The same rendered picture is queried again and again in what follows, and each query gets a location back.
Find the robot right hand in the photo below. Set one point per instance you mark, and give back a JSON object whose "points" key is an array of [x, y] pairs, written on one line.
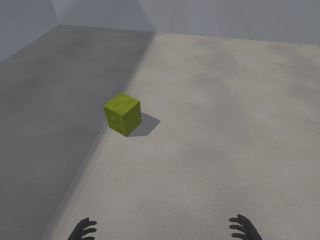
{"points": [[247, 228]]}

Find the robot left hand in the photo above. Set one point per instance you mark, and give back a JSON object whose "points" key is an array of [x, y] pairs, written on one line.
{"points": [[78, 231]]}

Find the carton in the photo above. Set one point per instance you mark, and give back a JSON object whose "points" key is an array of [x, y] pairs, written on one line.
{"points": [[123, 114]]}

